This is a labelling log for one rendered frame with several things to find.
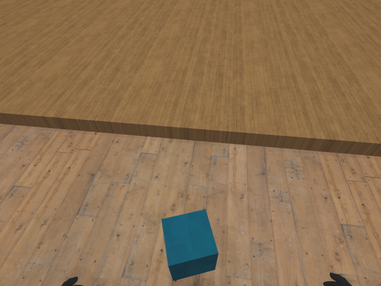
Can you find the carton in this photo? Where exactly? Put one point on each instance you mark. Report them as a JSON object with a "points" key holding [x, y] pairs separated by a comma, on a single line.
{"points": [[190, 245]]}

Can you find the right robot hand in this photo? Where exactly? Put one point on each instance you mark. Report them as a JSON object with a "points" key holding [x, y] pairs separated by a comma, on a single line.
{"points": [[339, 281]]}

